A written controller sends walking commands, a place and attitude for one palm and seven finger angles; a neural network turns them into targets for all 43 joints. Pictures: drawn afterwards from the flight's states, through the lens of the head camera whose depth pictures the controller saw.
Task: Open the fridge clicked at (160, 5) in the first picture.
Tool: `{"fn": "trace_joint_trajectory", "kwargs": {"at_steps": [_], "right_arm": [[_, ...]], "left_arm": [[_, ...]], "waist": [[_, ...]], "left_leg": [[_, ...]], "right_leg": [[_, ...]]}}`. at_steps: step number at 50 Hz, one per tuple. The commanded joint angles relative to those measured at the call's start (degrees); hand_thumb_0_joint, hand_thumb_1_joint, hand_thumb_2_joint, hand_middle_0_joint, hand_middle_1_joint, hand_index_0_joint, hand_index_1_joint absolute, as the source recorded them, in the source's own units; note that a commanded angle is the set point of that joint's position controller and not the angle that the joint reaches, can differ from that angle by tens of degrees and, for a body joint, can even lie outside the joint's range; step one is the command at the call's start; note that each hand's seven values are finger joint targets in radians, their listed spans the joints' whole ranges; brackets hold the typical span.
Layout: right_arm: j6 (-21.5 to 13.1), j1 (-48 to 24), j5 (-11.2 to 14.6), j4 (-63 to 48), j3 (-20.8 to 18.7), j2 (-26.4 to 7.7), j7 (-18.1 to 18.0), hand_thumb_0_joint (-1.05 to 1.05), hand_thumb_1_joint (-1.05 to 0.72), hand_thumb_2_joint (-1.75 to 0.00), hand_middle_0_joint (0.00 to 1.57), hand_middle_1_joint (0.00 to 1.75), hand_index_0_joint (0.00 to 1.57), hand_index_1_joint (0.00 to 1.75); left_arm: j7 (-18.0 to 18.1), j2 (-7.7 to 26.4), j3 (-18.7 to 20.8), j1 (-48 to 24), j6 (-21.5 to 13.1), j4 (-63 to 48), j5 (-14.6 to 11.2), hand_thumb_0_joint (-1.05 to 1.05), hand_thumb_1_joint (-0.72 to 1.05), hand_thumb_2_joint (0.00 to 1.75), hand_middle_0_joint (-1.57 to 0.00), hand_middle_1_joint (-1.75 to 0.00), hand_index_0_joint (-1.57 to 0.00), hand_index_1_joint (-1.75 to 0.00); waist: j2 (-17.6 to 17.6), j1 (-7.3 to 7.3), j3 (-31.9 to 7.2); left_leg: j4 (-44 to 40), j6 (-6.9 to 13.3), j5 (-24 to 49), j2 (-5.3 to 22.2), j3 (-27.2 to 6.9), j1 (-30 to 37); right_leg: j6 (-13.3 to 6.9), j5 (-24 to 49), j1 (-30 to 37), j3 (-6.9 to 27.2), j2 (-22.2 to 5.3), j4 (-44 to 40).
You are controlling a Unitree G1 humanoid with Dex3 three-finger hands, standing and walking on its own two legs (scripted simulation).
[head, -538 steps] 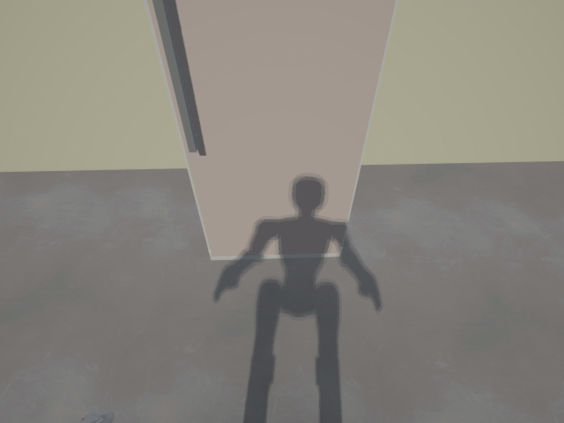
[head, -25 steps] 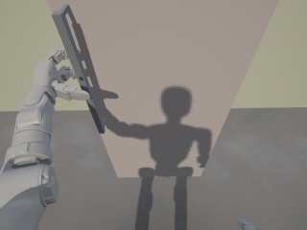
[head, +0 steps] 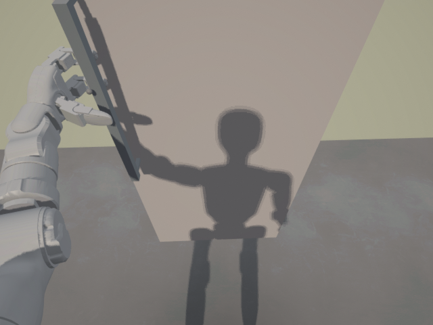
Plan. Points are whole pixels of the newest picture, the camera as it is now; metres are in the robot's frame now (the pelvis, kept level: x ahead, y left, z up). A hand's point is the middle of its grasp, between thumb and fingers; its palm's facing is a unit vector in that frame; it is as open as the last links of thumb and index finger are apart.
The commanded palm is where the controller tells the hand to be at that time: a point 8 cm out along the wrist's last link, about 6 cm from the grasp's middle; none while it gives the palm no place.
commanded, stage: feel for the door with the fingertips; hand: left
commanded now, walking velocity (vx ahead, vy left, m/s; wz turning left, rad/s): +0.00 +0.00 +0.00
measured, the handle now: (112, 110) +0.51 +0.20 +0.12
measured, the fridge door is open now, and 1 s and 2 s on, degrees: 0 0 0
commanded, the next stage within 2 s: slide the fingers in behind the handle in 0.02 s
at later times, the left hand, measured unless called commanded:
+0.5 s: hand (89, 95) +0.46 +0.21 +0.19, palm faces -0.01 -1.00 -0.01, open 14.0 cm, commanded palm +0.43 +0.26 +0.19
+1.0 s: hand (101, 99) +0.44 +0.18 +0.20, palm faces +0.02 -1.00 +0.00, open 14.0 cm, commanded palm +0.42 +0.24 +0.19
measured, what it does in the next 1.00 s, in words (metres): stands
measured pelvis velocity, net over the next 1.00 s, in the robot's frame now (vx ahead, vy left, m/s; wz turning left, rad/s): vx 0.01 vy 0.00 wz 0.01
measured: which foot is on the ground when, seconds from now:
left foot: down 0.00-1.00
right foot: down 0.00-1.00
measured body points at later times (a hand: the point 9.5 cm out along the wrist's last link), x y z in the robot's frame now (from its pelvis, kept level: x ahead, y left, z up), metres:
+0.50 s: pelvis +0.01 +0.01 +0.00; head +0.03 +0.00 +0.45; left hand +0.45 +0.26 +0.19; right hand +0.07 -0.26 -0.11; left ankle -0.03 +0.11 -0.73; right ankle +0.04 -0.11 -0.73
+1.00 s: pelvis +0.01 +0.00 +0.00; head +0.02 -0.01 +0.45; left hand +0.44 +0.24 +0.20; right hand +0.13 -0.25 -0.10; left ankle -0.03 +0.11 -0.73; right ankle +0.04 -0.11 -0.73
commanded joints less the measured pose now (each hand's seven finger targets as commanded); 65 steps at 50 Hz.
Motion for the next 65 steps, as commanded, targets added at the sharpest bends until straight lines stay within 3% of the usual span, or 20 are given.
{"fn": "trace_joint_trajectory", "kwargs": {"at_steps": [1,3,7,9,12,19,25,30,32,41,43,45,47,48,49,52,55,57,63,65], "right_arm": [[-2.3,1.89,0.08,-5.45,-3.15,-7.9,-0.58,0.0,-0.9,-0.9,0.2,0.3,0.2,0.3],[-2.16,2.28,0.03,-5.19,-3.19,-8.36,-0.72,0.0,-0.9,-0.9,0.2,0.3,0.2,0.3],[-2.34,2.8,-0.08,-5.14,-3.04,-8.05,-0.64,0.0,-0.9,-0.9,0.2,0.3,0.2,0.3],[-2.39,3.07,-0.21,-5.11,-3.05,-8.14,-0.51,0.0,-0.9,-0.9,0.2,0.3,0.2,0.3],[-2.4,2.85,-0.3,-5.93,-3.18,-8.0,-0.19,0.0,-0.9,-0.9,0.2,0.3,0.2,0.3],[-2.26,1.09,-0.07,-7.4,-3.19,-7.8,0.11,0.0,-0.9,-0.9,0.2,0.3,0.2,0.3],[-2.53,-1.5,0.1,-8.26,-3.37,-6.81,0.56,0.0,-0.9,-0.9,0.2,0.3,0.2,0.3],[-1.82,-2.85,0.22,-8.18,-3.07,-6.74,0.2,0.0,-0.9,-0.9,0.2,0.3,0.2,0.3],[-1.91,-3.8,0.23,-8.85,-3.11,-6.17,0.0,0.0,-0.9,-0.9,0.2,0.3,0.2,0.3],[-1.83,-5.39,0.28,-7.74,-2.6,-5.69,-0.09,0.0,-0.9,-0.9,0.2,0.3,0.2,0.3],[-1.36,-5.57,0.17,-8.03,-2.54,-5.96,-0.06,0.0,-0.9,-0.9,0.2,0.3,0.2,0.3],[-1.46,-6.22,0.12,-8.43,-2.49,-5.42,-0.02,0.0,-0.9,-0.9,0.2,0.3,0.2,0.3],[-1.07,-6.01,0.11,-8.62,-2.66,-5.86,-0.07,0.0,-0.9,-0.9,0.2,0.3,0.2,0.3],[-1.07,-6.6,0.2,-8.74,-2.44,-5.44,-0.12,0.0,-0.9,-0.9,0.2,0.3,0.2,0.3],[-1.14,-6.28,0.25,-8.27,-2.46,-5.44,-0.23,0.0,-0.9,-0.9,0.2,0.3,0.2,0.3],[-1.2,-5.87,0.12,-8.25,-2.64,-5.77,-0.45,0.0,-0.9,-0.9,0.2,0.3,0.2,0.3],[-1.42,-6.04,0.31,-8.15,-2.53,-5.44,-0.48,0.0,-0.9,-0.9,0.2,0.3,0.2,0.3],[-1.5,-5.54,0.42,-7.87,-2.75,-5.9,-0.61,0.0,-0.9,-0.9,0.2,0.3,0.2,0.3],[-2.19,-5.21,0.22,-7.6,-2.8,-5.67,-0.58,0.0,-0.9,-0.9,0.2,0.3,0.2,0.3],[-2.49,-4.8,0.19,-7.18,-2.95,-5.8,-0.48,0.0,-0.9,-0.9,0.2,0.3,0.2,0.3]], "left_arm": [[0.67,13.05,0.65,-30.82,-3.48,-12.16,-1.85,0.0,-0.5,0.3,-0.3,-1.2,-0.3,-1.2],[0.75,16.17,2.94,-30.53,-3.32,-10.75,-1.71,0.0,-0.5,0.3,-0.3,-1.2,-0.3,-1.2],[0.91,14.03,0.64,-32.27,-3.63,-9.47,-0.98,0.0,-0.5,0.3,-0.3,-1.2,-0.3,-1.2],[1.11,15.72,2.1,-31.55,-3.97,-9.36,-0.64,0.0,-0.5,0.3,-0.3,-1.2,-0.3,-1.2],[0.78,13.95,1.38,-28.73,-4.37,-10.66,-1.14,0.0,-0.5,0.3,-0.3,-1.2,-0.3,-1.2],[0.79,14.74,2.97,-25.8,-3.63,-16.67,-1.79,0.0,-0.5,0.3,-0.3,-1.2,-0.3,-1.2],[1.74,9.07,1.22,-19.91,-0.83,-25.21,-3.71,0.0,-0.5,0.3,-0.3,-1.2,-0.3,-1.2],[3.74,9.87,1.19,-20.75,2.08,-26.46,-2.48,0.0,-0.5,0.3,-0.3,-1.2,-0.3,-1.2],[4.15,6.62,-1.6,-22.13,1.61,-30.13,-2.49,0.0,-0.5,0.3,-0.3,-1.2,-0.3,-1.2],[5.06,3.05,-2.96,-20.46,3.27,-25.72,-2.84,0.0,-0.5,0.3,-0.3,-1.2,-0.3,-1.2],[5.69,5.55,-0.82,-19.09,3.17,-25.64,-2.65,0.0,-0.5,0.3,-0.3,-1.2,-0.3,-1.2],[5.88,3.21,-2.79,-21.59,2.89,-27.33,-2.49,0.0,-0.5,0.3,-0.3,-1.2,-0.3,-1.2],[6.33,6.65,0.19,-18.56,2.41,-27.35,-2.47,0.0,-0.5,0.3,-0.3,-1.2,-0.3,-1.2],[6.09,3.72,-2.44,-20.36,2.39,-27.8,-2.61,0.0,-0.5,0.3,-0.3,-1.2,-0.3,-1.2],[6.18,4.03,-2.31,-22.08,2.44,-26.81,-2.48,0.0,-0.5,0.3,-0.3,-1.2,-0.3,-1.2],[6.3,6.24,-0.86,-21.44,1.95,-26.21,-2.04,0.0,-0.5,0.3,-0.3,-1.2,-0.3,-1.2],[5.82,4.43,-2.24,-21.76,1.94,-26.09,-2.33,0.0,-0.5,0.3,-0.3,-1.2,-0.3,-1.2],[5.81,5.85,-1.12,-21.42,1.81,-24.23,-2.74,0.0,-0.5,0.3,-0.3,-1.2,-0.3,-1.2],[6.12,4.59,-2.49,-23.8,0.18,-26.41,-2.47,0.0,-0.5,0.3,-0.3,-1.2,-0.3,-1.2],[6.38,4.05,-2.14,-23.12,0.29,-25.15,-2.79,0.0,-0.5,0.3,-0.3,-1.2,-0.3,-1.2]], "waist": [[0.62,-0.8,-18.44],[-0.12,-0.42,-18.37],[1.55,-1.21,-16.41],[0.92,-0.72,-18.25],[0.79,0.09,-19.68],[1.74,1.56,-20.72],[2.17,2.75,-20.26],[0.09,2.17,-17.14],[2.56,1.86,-19.33],[-0.53,2.16,-16.9],[-1.96,2.9,-17.24],[-0.11,2.56,-17.9],[-2.32,3.55,-18.79],[-1.37,2.57,-17.85],[-2.16,2.11,-16.73],[-1.68,2.71,-18.03],[-0.12,2.39,-17.78],[-3.22,2.12,-16.56],[1.06,2.19,-19.37],[-1.28,2.24,-18.66]], "left_leg": [[-4.07,1.53,12.0,-0.67,-2.99,3.15],[-4.09,1.62,11.22,-0.68,-2.92,1.79],[-4.12,1.51,10.11,-0.77,-3.1,1.63],[-4.02,1.41,10.24,-0.7,-3.4,1.57],[-3.65,1.36,12.46,-0.62,-3.12,2.19],[-3.99,1.14,14.33,-0.38,-3.38,3.59],[-4.22,0.8,19.39,-0.03,-3.15,6.9],[-5.08,1.15,16.12,-0.37,-3.09,4.96],[-4.5,1.25,18.48,-0.36,-2.75,7.96],[-4.87,1.03,17.47,-0.78,-3.08,7.03],[-5.25,1.07,17.18,-0.82,-3.14,5.97],[-5.02,1.12,17.23,-0.97,-2.91,6.83],[-5.01,1.3,17.71,-0.81,-2.82,6.36],[-5.09,1.4,16.77,-0.94,-2.54,6.29],[-5.12,1.45,15.5,-0.91,-2.67,5.93],[-5.35,1.55,14.44,-1.04,-2.54,5.64],[-5.31,1.51,14.31,-1.14,-2.23,5.76],[-5.53,1.77,12.48,-0.97,-2.49,4.81],[-5.46,1.64,13.49,-1.18,-2.36,6.1],[-5.67,1.59,12.78,-1.08,-2.51,5.5]], "right_leg": [[-0.5,11.88,12.37,2.83,0.98,-2.0],[-0.5,11.27,13.09,3.02,0.84,-1.98],[-0.63,9.33,11.02,2.66,0.71,-2.17],[-0.62,9.43,11.49,2.9,0.8,-1.82],[-0.84,11.29,12.65,2.53,0.79,-1.02],[-1.04,12.54,13.58,2.56,0.99,-0.77],[-1.14,15.73,14.55,2.01,1.28,-1.21],[-1.01,14.08,14.94,2.01,0.93,-1.86],[-1.1,15.4,15.06,2.2,0.83,-1.78],[-1.16,15.65,14.96,1.91,0.69,-2.04],[-1.16,15.68,16.47,1.88,0.51,-1.87],[-1.16,16.02,16.26,2.2,0.47,-1.82],[-1.15,16.49,18.07,2.28,0.45,-1.77],[-0.95,16.28,17.3,2.48,0.38,-1.96],[-0.87,15.45,16.42,2.47,0.43,-2.28],[-0.94,14.32,17.64,2.73,0.3,-2.36],[-0.95,14.78,17.29,2.88,0.35,-2.57],[-0.69,12.8,16.91,2.83,0.42,-3.14],[-0.94,13.42,17.51,3.13,0.46,-2.8],[-0.84,12.84,17.29,2.88,0.62,-2.92]]}}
